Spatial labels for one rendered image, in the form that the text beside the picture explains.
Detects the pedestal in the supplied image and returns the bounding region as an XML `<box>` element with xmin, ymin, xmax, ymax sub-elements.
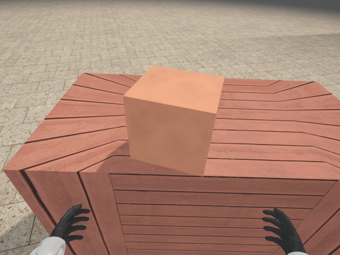
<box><xmin>3</xmin><ymin>73</ymin><xmax>340</xmax><ymax>255</ymax></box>

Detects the carton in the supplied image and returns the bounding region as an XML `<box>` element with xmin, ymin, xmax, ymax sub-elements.
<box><xmin>123</xmin><ymin>66</ymin><xmax>225</xmax><ymax>177</ymax></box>

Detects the robot right hand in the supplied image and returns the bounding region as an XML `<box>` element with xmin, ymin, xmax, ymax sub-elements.
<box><xmin>262</xmin><ymin>208</ymin><xmax>306</xmax><ymax>255</ymax></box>

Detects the robot left hand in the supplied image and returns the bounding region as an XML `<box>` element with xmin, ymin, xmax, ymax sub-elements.
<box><xmin>49</xmin><ymin>204</ymin><xmax>90</xmax><ymax>244</ymax></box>

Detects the robot left forearm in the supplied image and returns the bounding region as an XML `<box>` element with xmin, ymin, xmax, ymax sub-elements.
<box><xmin>30</xmin><ymin>236</ymin><xmax>66</xmax><ymax>255</ymax></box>

